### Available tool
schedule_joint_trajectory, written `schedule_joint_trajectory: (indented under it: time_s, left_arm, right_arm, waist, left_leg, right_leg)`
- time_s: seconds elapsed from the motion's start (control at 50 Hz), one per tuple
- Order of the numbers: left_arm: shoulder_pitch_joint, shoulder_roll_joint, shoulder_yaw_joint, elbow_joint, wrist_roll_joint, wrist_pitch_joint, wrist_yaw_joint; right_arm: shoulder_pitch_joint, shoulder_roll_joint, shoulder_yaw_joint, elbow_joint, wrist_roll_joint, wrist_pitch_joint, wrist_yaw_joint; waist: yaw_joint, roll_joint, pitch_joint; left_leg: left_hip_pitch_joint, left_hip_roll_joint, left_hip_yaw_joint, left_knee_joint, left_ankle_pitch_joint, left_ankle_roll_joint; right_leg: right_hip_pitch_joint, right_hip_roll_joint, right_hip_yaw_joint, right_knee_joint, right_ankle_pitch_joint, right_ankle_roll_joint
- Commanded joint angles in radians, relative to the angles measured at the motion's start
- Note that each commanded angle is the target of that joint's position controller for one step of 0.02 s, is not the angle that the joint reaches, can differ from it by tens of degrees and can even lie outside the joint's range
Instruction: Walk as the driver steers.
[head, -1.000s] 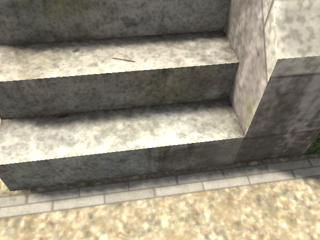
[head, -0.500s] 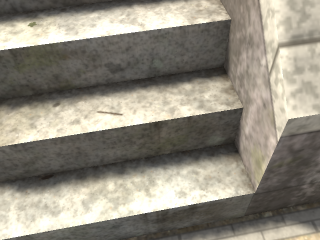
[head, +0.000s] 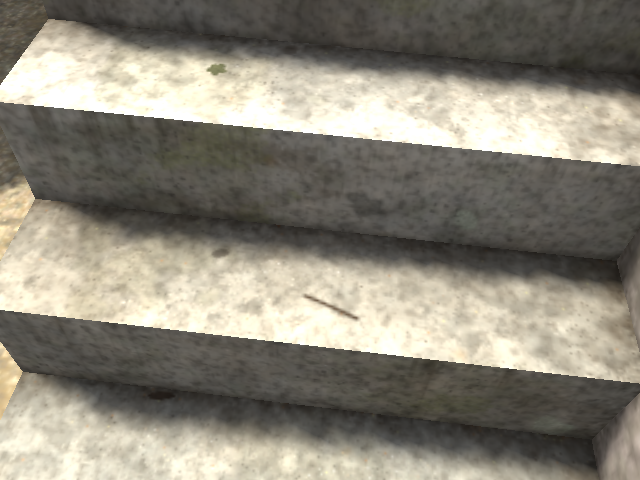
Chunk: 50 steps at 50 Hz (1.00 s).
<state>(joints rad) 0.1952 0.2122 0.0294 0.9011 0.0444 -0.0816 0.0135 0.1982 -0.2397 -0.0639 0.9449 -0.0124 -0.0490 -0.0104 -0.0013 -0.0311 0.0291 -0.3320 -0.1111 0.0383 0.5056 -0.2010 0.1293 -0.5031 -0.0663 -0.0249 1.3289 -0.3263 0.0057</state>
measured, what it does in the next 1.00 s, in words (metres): climbs: right foot 0.22 m higher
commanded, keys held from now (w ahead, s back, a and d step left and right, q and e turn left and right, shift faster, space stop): w+q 0.02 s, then w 0.98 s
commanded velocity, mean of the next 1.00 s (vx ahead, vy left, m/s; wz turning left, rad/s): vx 0.50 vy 0.00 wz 0.14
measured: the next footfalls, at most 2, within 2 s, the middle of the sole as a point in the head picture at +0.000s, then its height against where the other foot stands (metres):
right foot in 0.50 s outside the picture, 0.22 m higher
left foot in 1.06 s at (247, 278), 0.21 m higher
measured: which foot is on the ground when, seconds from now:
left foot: down 0.00-0.52, up 0.54-1.00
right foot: up 0.00-0.48, down 0.50-1.00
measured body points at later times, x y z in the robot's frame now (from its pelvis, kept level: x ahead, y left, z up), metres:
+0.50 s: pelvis +0.20 -0.05 +0.03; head +0.26 -0.04 +0.47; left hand +0.48 +0.11 -0.02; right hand +0.13 -0.30 -0.11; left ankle +0.04 +0.04 -0.72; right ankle +0.34 -0.15 -0.53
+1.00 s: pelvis +0.43 -0.02 +0.24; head +0.49 -0.02 +0.68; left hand +0.28 +0.16 +0.10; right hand +0.72 -0.10 +0.17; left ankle +0.58 +0.12 -0.22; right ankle +0.34 -0.15 -0.52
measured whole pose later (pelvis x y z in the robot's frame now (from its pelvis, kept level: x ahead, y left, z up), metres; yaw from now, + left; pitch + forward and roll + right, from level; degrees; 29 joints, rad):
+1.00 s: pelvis +0.43 -0.02 +0.24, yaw +6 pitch +5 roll +3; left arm 0.52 0.09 0.01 1.12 0.00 -0.11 0.05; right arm -0.09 -0.03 0.08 0.58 -0.02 0.00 0.00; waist 0.07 -0.02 0.03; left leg -1.41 0.10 0.11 1.86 -0.36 0.15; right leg -0.01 -0.09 -0.06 0.15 -0.23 -0.03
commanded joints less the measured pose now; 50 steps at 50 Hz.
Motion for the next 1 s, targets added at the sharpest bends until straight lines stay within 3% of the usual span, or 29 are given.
schedule_joint_trajectory:
  time_s: [0.02,0.08,0.14,0.3,0.36,0.4,0.42,0.44,0.46,0.48,0.5,0.52,0.54,0.56,0.58,0.6,0.64,0.68,0.72,0.76,0.78,0.82,0.84,0.86,0.88,0.9,0.92,0.96,1.0]
  left_arm:
    - [0.045,0.056,0.012,-0.07,0.022,0.026,-0.003]
    - [0.032,0.033,0.003,-0.093,0.02,0.054,-0.002]
    - [-0.017,-0.002,-0.009,-0.11,0.0,0.072,0.009]
    - [-0.319,-0.034,-0.051,-0.354,0.002,0.08,0.021]
    - [-0.45,-0.071,-0.074,-0.456,0.007,0.088,0.041]
    - [-0.532,-0.093,-0.108,-0.545,0.007,0.084,0.032]
    - [-0.525,-0.111,-0.115,-0.576,0.016,0.087,0.023]
    - [-0.343,-0.129,-0.127,-0.511,0.002,0.096,0.018]
    - [-0.249,-0.103,-0.116,-0.452,-0.005,0.09,0.022]
    - [-0.015,-0.028,-0.068,-0.36,-0.027,0.093,0.024]
    - [0.128,0.038,-0.036,-0.3,-0.01,0.079,0.017]
    - [0.252,0.141,0.012,-0.232,0.033,0.073,0.023]
    - [0.342,0.278,0.05,-0.173,0.021,0.094,0.07]
    - [0.186,0.255,0.065,-0.171,-0.025,0.098,0.062]
    - [0.065,0.17,0.049,-0.133,-0.056,0.096,0.051]
    - [0.008,0.07,0.025,-0.056,-0.043,0.084,0.044]
    - [0.069,-0.107,-0.018,0.081,-0.017,0.059,0.036]
    - [0.114,-0.124,-0.021,0.148,-0.006,0.019,0.024]
    - [0.126,-0.075,-0.01,0.173,-0.019,-0.011,-0.005]
    - [0.045,-0.024,-0.006,0.133,-0.032,-0.039,-0.013]
    - [0.122,-0.019,-0.005,0.161,-0.031,-0.048,-0.006]
    - [0.283,0.016,0.011,0.194,-0.042,-0.063,0.0]
    - [0.317,0.026,0.012,0.198,-0.033,-0.058,0.001]
    - [0.487,-0.08,-0.043,0.242,0.11,-0.014,-0.05]
    - [0.481,-0.072,-0.057,0.246,0.126,0.002,-0.085]
    - [0.359,0.044,0.016,0.175,-0.021,-0.033,-0.022]
    - [0.316,0.021,-0.002,0.171,-0.035,-0.045,0.003]
    - [0.368,0.003,-0.004,0.197,-0.046,-0.044,0.051]
    - [0.354,0.036,0.02,0.191,-0.073,-0.019,0.067]
  right_arm:
    - [0.045,-0.106,-0.017,-0.049,0.004,-0.011,-0.009]
    - [0.104,-0.111,-0.01,-0.042,-0.003,-0.025,-0.013]
    - [0.232,-0.103,-0.002,-0.01,-0.011,-0.029,-0.023]
    - [0.335,-0.116,0.018,0.062,-0.007,-0.046,-0.035]
    - [0.376,-0.1,0.032,0.098,-0.002,-0.066,-0.027]
    - [0.359,-0.072,0.051,0.119,0.017,-0.045,-0.036]
    - [0.34,-0.077,0.05,0.122,0.026,-0.038,-0.061]
    - [0.249,-0.082,0.047,0.075,0.037,-0.013,-0.06]
    - [0.208,-0.115,0.042,0.032,0.071,-0.016,-0.057]
    - [0.187,-0.245,0.007,-0.003,0.069,-0.036,-0.047]
    - [0.174,-0.287,-0.021,-0.005,0.087,-0.058,-0.028]
    - [0.202,-0.257,-0.027,-0.017,0.09,-0.081,0.002]
    - [0.167,-0.139,-0.022,-0.05,0.063,-0.091,0.039]
    - [0.247,-0.042,-0.001,-0.052,-0.021,-0.09,0.054]
    - [0.106,0.015,0.018,-0.129,-0.048,-0.068,0.067]
    - [0.018,0.074,0.039,-0.178,-0.065,-0.055,0.06]
    - [-0.003,0.165,0.07,-0.218,-0.062,-0.022,0.029]
    - [0.009,0.188,0.087,-0.236,-0.018,-0.013,0.006]
    - [-0.041,0.176,0.099,-0.292,-0.026,-0.016,0.003]
    - [-0.106,0.097,0.083,-0.316,-0.016,-0.006,-0.005]
    - [-0.107,0.114,0.081,-0.293,0.005,0.004,-0.017]
    - [-0.196,0.189,0.094,-0.33,0.001,0.004,-0.032]
    - [-0.279,0.218,0.111,-0.379,-0.004,-0.003,-0.038]
    - [-0.251,0.099,0.141,-0.339,-0.004,0.048,0.038]
    - [-0.24,0.106,0.129,-0.307,-0.016,0.053,0.071]
    - [-0.454,0.243,0.134,-0.436,-0.006,0.004,0.02]
    - [-0.546,0.206,0.147,-0.49,-0.012,-0.015,0.008]
    - [-0.544,0.194,0.134,-0.538,-0.013,0.013,0.007]
    - [-0.445,0.251,0.166,-0.508,0.007,0.044,0.02]
  waist:
    - [0.016,0.065,-0.103]
    - [0.016,0.042,-0.119]
    - [-0.039,0.155,-0.127]
    - [-0.053,0.046,0.061]
    - [-0.08,0.094,0.113]
    - [-0.069,0.074,0.13]
    - [-0.043,0.068,0.084]
    - [0.041,0.067,-0.06]
    - [0.072,0.088,-0.199]
    - [0.163,0.174,-0.382]
    - [0.219,0.197,-0.477]
    - [0.247,0.05,-0.499]
    - [0.239,-0.369,-0.525]
    - [0.118,-0.267,-0.581]
    - [0.041,-0.082,-0.379]
    - [0.0,0.035,-0.139]
    - [-0.054,0.047,-0.002]
    - [-0.056,-0.042,0.046]
    - [-0.091,0.033,0.048]
    - [-0.115,0.077,0.046]
    - [-0.08,0.01,0.007]
    - [-0.012,-0.044,0.01]
    - [-0.001,-0.035,0.055]
    - [0.086,-0.087,-0.139]
    - [0.058,-0.048,-0.057]
    - [0.038,-0.034,0.099]
    - [0.04,0.038,0.121]
    - [0.047,-0.017,0.084]
    - [0.059,-0.119,-0.046]
  left_leg:
    - [0.152,0.271,-0.316,-0.187,0.512,0.158]
    - [0.161,0.241,-0.26,-0.13,0.651,0.134]
    - [0.216,0.267,-0.322,-0.16,0.5,0.169]
    - [0.381,0.365,-0.431,-0.275,-0.03,0.143]
    - [0.418,0.395,-0.402,-0.329,-0.026,0.123]
    - [0.242,0.308,-0.304,-0.453,0.159,0.085]
    - [0.2,0.329,-0.292,-0.507,0.358,0.079]
    - [0.075,0.272,-0.09,-0.549,0.773,0.076]
    - [0.015,0.275,-0.08,-0.418,1.368,0.082]
    - [0.163,0.337,-0.084,-0.203,1.871,0.081]
    - [0.261,0.336,-0.081,0.068,2.023,0.057]
    - [0.104,0.262,-0.126,0.383,1.623,0.015]
    - [-0.14,-0.071,-0.198,0.866,0.321,-0.02]
    - [-0.237,-0.088,-0.37,1.352,0.112,-0.035]
    - [-0.361,-0.016,-0.309,1.328,0.197,-0.017]
    - [-0.488,0.006,-0.273,1.318,0.226,-0.001]
    - [-0.629,-0.013,-0.252,1.546,0.175,0.014]
    - [-0.803,-0.019,-0.25,1.697,0.023,0.014]
    - [-0.837,0.029,-0.236,1.578,0.012,0.017]
    - [-0.707,0.047,-0.144,1.358,0.123,-0.007]
    - [-0.758,0.025,-0.085,1.554,0.118,-0.007]
    - [-1.096,0.068,-0.097,1.83,-0.011,0.0]
    - [-1.248,0.109,-0.101,1.864,-0.103,0.011]
    - [-1.469,0.069,-0.301,1.876,-0.021,0.152]
    - [-1.571,0.094,-0.271,1.883,0.029,0.189]
    - [-1.433,0.126,-0.044,1.793,-0.176,0.048]
    - [-1.258,0.198,0.047,1.545,-0.186,-0.012]
    - [-1.061,0.257,0.059,1.419,-0.106,-0.025]
    - [-0.578,0.248,0.136,0.97,-0.231,0.051]
  right_leg:
    - [-0.191,0.002,0.006,0.222,0.069,0.019]
    - [-0.291,0.005,-0.013,0.295,0.074,0.026]
    - [-0.425,0.041,-0.063,0.534,0.049,0.02]
    - [-1.014,0.022,0.019,0.845,-0.248,-0.054]
    - [-1.179,0.016,0.01,0.967,-0.404,-0.076]
    - [-0.963,-0.008,-0.064,0.629,-0.37,-0.085]
    - [-0.783,-0.025,-0.012,0.514,-0.332,-0.108]
    - [-0.33,0.032,-0.139,0.243,-0.228,-0.124]
    - [0.038,0.092,-0.089,0.139,-0.128,-0.137]
    - [0.184,0.15,-0.15,0.102,-0.18,-0.115]
    - [0.28,0.178,-0.103,-0.095,-0.103,-0.132]
    - [0.423,0.039,0.276,-0.327,-0.072,-0.225]
    - [0.505,-0.219,0.92,-0.815,0.243,-0.352]
    - [0.458,-0.278,1.105,-0.909,0.081,-0.375]
    - [0.27,-0.203,0.929,-0.842,-0.247,-0.323]
    - [0.111,-0.163,0.781,-0.787,-0.425,-0.268]
    - [-0.022,-0.107,0.508,-0.776,-0.344,-0.201]
    - [0.031,-0.111,0.357,-0.865,-0.101,-0.192]
    - [0.033,-0.09,0.225,-0.931,0.051,-0.163]
    - [-0.076,-0.066,0.111,-0.994,0.173,-0.166]
    - [-0.009,-0.103,0.128,-1.011,0.211,-0.226]
    - [0.273,-0.173,0.227,-1.057,0.099,-0.261]
    - [0.367,-0.207,0.245,-1.107,-0.016,-0.254]
    - [0.562,-0.193,0.367,-0.959,-0.094,-0.274]
    - [0.603,-0.209,0.327,-0.999,-0.069,-0.269]
    - [0.466,-0.234,0.222,-1.179,-0.135,-0.223]
    - [0.295,-0.178,0.18,-1.26,-0.157,-0.206]
    - [0.284,-0.195,0.153,-1.382,0.064,-0.222]
    - [0.291,-0.148,-0.032,-1.473,0.455,-0.235]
